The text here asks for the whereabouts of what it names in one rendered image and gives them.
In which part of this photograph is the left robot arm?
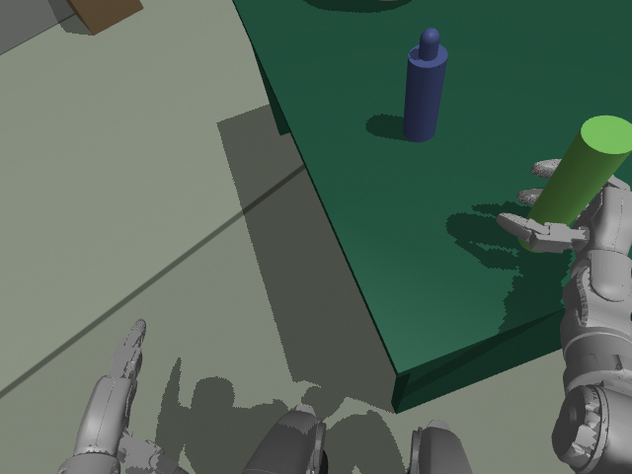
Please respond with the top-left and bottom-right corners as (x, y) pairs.
(57, 452), (120, 474)

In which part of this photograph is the right robot hand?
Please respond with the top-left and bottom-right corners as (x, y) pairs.
(496, 159), (632, 259)

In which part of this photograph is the right robot arm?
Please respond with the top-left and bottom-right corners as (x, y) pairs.
(552, 250), (632, 474)

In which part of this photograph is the left robot hand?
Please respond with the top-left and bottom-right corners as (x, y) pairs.
(73, 319), (190, 474)

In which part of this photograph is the desk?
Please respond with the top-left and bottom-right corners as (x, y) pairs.
(232, 0), (632, 414)

